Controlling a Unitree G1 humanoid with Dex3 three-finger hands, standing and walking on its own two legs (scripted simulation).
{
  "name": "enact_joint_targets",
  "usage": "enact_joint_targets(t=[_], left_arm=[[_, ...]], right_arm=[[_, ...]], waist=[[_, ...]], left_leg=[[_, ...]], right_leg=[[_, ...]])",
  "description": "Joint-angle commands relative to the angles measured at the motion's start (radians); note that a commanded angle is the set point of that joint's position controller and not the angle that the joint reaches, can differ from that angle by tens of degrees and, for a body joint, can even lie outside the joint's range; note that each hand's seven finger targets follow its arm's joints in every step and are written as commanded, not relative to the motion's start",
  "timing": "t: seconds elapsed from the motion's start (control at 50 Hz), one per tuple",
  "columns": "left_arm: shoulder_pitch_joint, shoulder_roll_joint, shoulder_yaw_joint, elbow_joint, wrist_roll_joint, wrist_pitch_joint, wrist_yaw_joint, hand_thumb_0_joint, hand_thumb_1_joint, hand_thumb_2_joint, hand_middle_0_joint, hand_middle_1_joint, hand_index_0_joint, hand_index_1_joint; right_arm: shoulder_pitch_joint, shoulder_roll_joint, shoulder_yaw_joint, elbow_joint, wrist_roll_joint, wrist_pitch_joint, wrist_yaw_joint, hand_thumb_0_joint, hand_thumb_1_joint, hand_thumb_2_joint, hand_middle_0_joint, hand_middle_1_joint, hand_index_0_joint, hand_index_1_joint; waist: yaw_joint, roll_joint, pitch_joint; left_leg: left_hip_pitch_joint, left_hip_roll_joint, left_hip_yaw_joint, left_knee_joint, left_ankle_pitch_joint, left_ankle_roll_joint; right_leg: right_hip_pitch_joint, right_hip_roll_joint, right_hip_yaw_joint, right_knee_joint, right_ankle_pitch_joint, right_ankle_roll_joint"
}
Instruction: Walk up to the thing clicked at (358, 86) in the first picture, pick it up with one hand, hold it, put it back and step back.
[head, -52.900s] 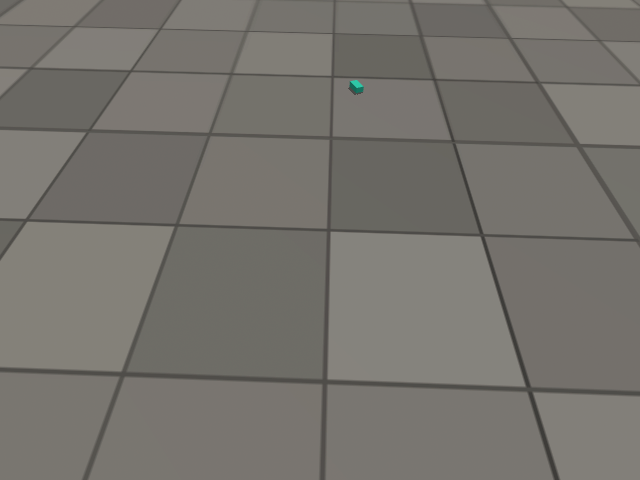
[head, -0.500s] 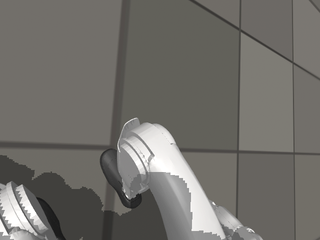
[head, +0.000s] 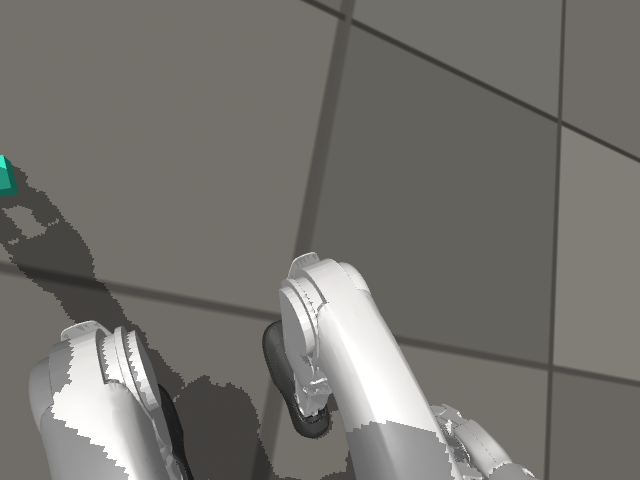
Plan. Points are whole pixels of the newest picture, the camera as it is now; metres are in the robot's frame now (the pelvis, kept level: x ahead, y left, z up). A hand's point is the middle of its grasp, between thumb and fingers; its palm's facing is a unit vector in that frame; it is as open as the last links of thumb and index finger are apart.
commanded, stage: withdraw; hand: left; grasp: from above
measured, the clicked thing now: out of the picture +0.53 +0.31 -0.33
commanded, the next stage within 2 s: home in 0.40 s
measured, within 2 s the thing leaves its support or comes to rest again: neither
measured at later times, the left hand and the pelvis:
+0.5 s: hand out of the picture +0.54 +0.32 -0.15, palm faces -0.35 -0.07 -0.94, open 12.4 cm; pelvis -0.01 -0.01 -0.02, yaw +2 degrees
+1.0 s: hand out of the picture +0.39 +0.35 -0.02, palm faces -0.20 -0.57 -0.80, open 8.4 cm; pelvis +0.00 +0.00 +0.09, yaw +6 degrees
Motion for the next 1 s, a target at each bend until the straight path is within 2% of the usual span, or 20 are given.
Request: enact_joint_targets(t=[0.0,0.06,0.1,0.12,0.18,0.24,0.32,0.38,0.46,0.52,0.54,0.6,0.66,0.74,0.78,0.8,0.84,0.86,0.92,0.98], left_arm=[[-0.275,0.076,-0.032,-0.22,-0.042,-0.059,-0.108,0.0,-0.283,0.825,-0.281,-0.802,-0.275,-0.809],[-0.32,0.069,-0.031,-0.238,-0.038,-0.126,-0.123,0.0,-0.258,0.805,-0.299,-0.784,-0.295,-0.789],[-0.365,0.135,-0.002,-0.248,-0.016,-0.171,-0.096,0.0,-0.241,0.791,-0.314,-0.767,-0.31,-0.772],[-0.36,0.124,-0.009,-0.208,0.002,-0.188,-0.077,0.0,-0.246,0.795,-0.32,-0.765,-0.312,-0.774],[-0.431,0.172,0.016,-0.188,0.061,-0.225,0.031,0.0,-0.247,0.788,-0.337,-0.747,-0.324,-0.761],[-0.471,0.195,0.027,-0.107,0.114,-0.22,0.132,0.0,-0.256,0.787,-0.343,-0.742,-0.328,-0.758],[-0.554,0.221,0.05,-0.074,0.141,-0.16,0.21,0.0,-0.262,0.782,-0.366,-0.721,-0.342,-0.746],[-0.543,0.268,0.08,-0.065,0.133,-0.107,0.224,0.0,-0.269,0.782,-0.356,-0.722,-0.335,-0.744],[-0.429,0.282,0.082,-0.051,0.101,-0.043,0.153,0.0,-0.242,0.758,-0.358,-0.714,-0.348,-0.725],[-0.354,0.258,0.072,-0.023,0.056,-0.025,0.077,0.0,-0.075,0.858,-0.207,-0.59,-0.19,-0.607],[-0.33,0.238,0.062,-0.023,0.042,-0.03,0.047,0.0,-0.038,0.816,-0.198,-0.543,-0.183,-0.558],[-0.272,0.285,0.106,-0.126,-0.009,-0.059,-0.039,0.0,0.066,0.758,-0.184,-0.457,-0.173,-0.468],[-0.151,0.262,0.149,-0.274,-0.077,-0.091,-0.107,0.0,0.278,0.76,-0.181,-0.383,-0.174,-0.39],[-0.031,0.225,0.24,-0.719,-0.253,-0.116,-0.16,0.0,0.578,0.774,-0.178,-0.288,-0.177,-0.29],[0.055,0.18,0.278,-0.833,-0.353,-0.089,-0.152,0.0,0.695,0.811,-0.184,-0.29,-0.184,-0.291],[0.1,0.143,0.286,-0.868,-0.399,-0.074,-0.137,0.0,0.697,0.795,-0.181,-0.276,-0.181,-0.276],[0.19,0.033,0.258,-0.826,-0.459,-0.034,-0.108,0.0,0.85,0.884,-0.196,-0.293,-0.197,-0.292],[0.177,-0.002,0.234,-0.89,-0.481,-0.025,-0.097,0.0,0.893,0.895,-0.198,-0.296,-0.199,-0.295],[0.292,-0.116,0.166,-0.878,-0.538,0.034,-0.089,0.0,0.899,0.898,-0.198,-0.296,-0.199,-0.296],[0.369,-0.205,0.115,-0.927,-0.633,0.092,-0.103,0.0,0.899,0.898,-0.198,-0.296,-0.199,-0.296]], right_arm=[[0.26,-0.309,-0.125,0.019,0.013,0.047,-0.058,0.0,-0.895,-0.902,0.2,0.3,0.2,0.3],[0.263,-0.295,-0.115,0.019,0.01,0.054,-0.083,0.0,-0.895,-0.901,0.2,0.3,0.2,0.3],[0.247,-0.289,-0.103,0.026,0.006,0.059,-0.102,0.0,-0.895,-0.901,0.2,0.3,0.2,0.3],[0.235,-0.276,-0.093,0.027,-0.001,0.062,-0.104,0.0,-0.897,-0.902,0.2,0.3,0.2,0.3],[0.208,-0.278,-0.077,0.03,-0.012,0.067,-0.108,0.0,-0.9,-0.903,0.2,0.3,0.2,0.3],[0.2,-0.288,-0.075,0.043,-0.019,0.06,-0.1,0.0,-0.905,-0.904,0.2,0.3,0.2,0.3],[0.212,-0.283,-0.082,0.039,-0.019,0.045,-0.088,0.0,-0.91,-0.907,0.199,0.3,0.199,0.3],[0.217,-0.288,-0.087,0.031,-0.013,0.041,-0.086,0.0,-0.909,-0.906,0.199,0.3,0.199,0.3],[0.229,-0.278,-0.09,0.026,-0.001,0.052,-0.086,0.0,-0.906,-0.902,0.199,0.3,0.199,0.3],[0.247,-0.285,-0.093,0.029,0.001,0.07,-0.092,0.0,-0.893,-0.896,0.2,0.3,0.199,0.3],[0.252,-0.288,-0.093,0.029,0.002,0.073,-0.093,0.0,-0.894,-0.896,0.2,0.3,0.199,0.3],[0.266,-0.303,-0.111,0.001,0.006,0.076,-0.092,0.0,-0.896,-0.897,0.2,0.3,0.2,0.3],[0.296,-0.294,-0.137,-0.02,0.011,0.086,-0.089,0.0,-0.897,-0.898,0.2,0.3,0.2,0.3],[0.288,-0.284,-0.218,-0.067,0.049,0.098,-0.093,0.0,-0.899,-0.9,0.2,0.3,0.2,0.3],[0.262,-0.255,-0.242,-0.059,0.074,0.106,-0.101,0.0,-0.899,-0.9,0.2,0.3,0.2,0.3],[0.247,-0.236,-0.249,-0.04,0.088,0.107,-0.107,0.0,-0.899,-0.9,0.2,0.3,0.2,0.3],[0.221,-0.221,-0.259,-0.015,0.1,0.104,-0.117,0.0,-0.899,-0.9,0.2,0.3,0.2,0.3],[0.211,-0.211,-0.266,-0.01,0.103,0.101,-0.12,0.0,-0.899,-0.9,0.2,0.3,0.2,0.3],[0.197,-0.196,-0.286,0.009,0.112,0.084,-0.122,0.0,-0.899,-0.9,0.2,0.3,0.2,0.3],[0.162,-0.187,-0.293,0.008,0.126,0.053,-0.133,0.0,-0.899,-0.9,0.2,0.3,0.2,0.3]], waist=[[-0.075,0.28,-0.554],[-0.086,0.248,-0.572],[-0.061,0.286,-0.591],[-0.07,0.299,-0.592],[-0.046,0.427,-0.635],[-0.058,0.502,-0.647],[-0.072,0.564,-0.746],[-0.054,0.517,-0.787],[-0.029,0.445,-0.827],[-0.036,0.329,-0.726],[-0.048,0.302,-0.683],[-0.007,0.268,-0.69],[0.048,0.335,-0.81],[0.172,0.531,-1.137],[0.192,0.506,-1.131],[0.189,0.476,-1.066],[0.169,0.358,-0.896],[0.169,0.374,-0.9],[0.17,0.333,-0.838],[0.175,0.308,-0.796]], left_leg=[[0.419,0.0,0.041,-0.275,0.203,-0.024],[0.432,-0.007,0.039,-0.253,0.204,-0.025],[0.459,-0.011,0.038,-0.243,0.209,-0.03],[0.467,-0.007,0.04,-0.239,0.211,-0.03],[0.544,-0.011,0.034,-0.25,0.232,-0.04],[0.584,-0.007,0.035,-0.265,0.221,-0.041],[0.615,0.0,0.048,-0.269,0.235,-0.035],[0.543,-0.003,0.076,-0.25,0.23,-0.02],[0.501,-0.002,0.101,-0.227,0.274,-0.008],[0.389,-0.005,0.098,-0.226,0.25,0.0],[0.359,-0.005,0.095,-0.224,0.232,0.0],[0.371,-0.01,0.092,-0.234,0.233,-0.005],[0.48,-0.015,0.089,-0.273,0.298,-0.026],[0.826,-0.018,0.081,-0.381,0.436,-0.053],[0.887,-0.016,0.068,-0.433,0.414,-0.044],[0.847,-0.02,0.067,-0.468,0.37,-0.036],[0.795,-0.023,0.05,-0.512,0.287,-0.023],[0.838,-0.019,0.034,-0.547,0.253,-0.024],[0.91,-0.004,0.022,-0.639,0.188,-0.022],[0.974,0.005,0.002,-0.746,0.124,-0.024]], right_leg=[[0.394,0.039,-0.027,-0.257,0.161,-0.09],[0.377,0.032,-0.023,-0.261,0.158,-0.086],[0.35,0.025,-0.016,-0.245,0.156,-0.087],[0.352,0.027,-0.018,-0.234,0.16,-0.084],[0.29,0.02,-0.025,-0.186,0.182,-0.086],[0.243,0.024,-0.04,-0.156,0.187,-0.081],[0.266,0.026,-0.035,-0.132,0.222,-0.074],[0.329,0.027,-0.016,-0.148,0.224,-0.068],[0.44,0.034,0.017,-0.172,0.257,-0.065],[0.453,0.032,0.013,-0.204,0.231,-0.068],[0.445,0.031,0.007,-0.213,0.208,-0.072],[0.471,0.026,0.007,-0.234,0.181,-0.078],[0.531,0.017,0.001,-0.239,0.235,-0.087],[0.531,0.003,0.017,-0.253,0.29,-0.102],[0.492,-0.001,0.033,-0.287,0.266,-0.093],[0.483,-0.002,0.042,-0.312,0.247,-0.088],[0.427,-0.002,0.049,-0.37,0.189,-0.089],[0.424,-0.005,0.052,-0.387,0.159,-0.088],[0.475,-0.005,0.056,-0.468,0.11,-0.077],[0.544,-0.008,0.057,-0.534,0.104,-0.063]])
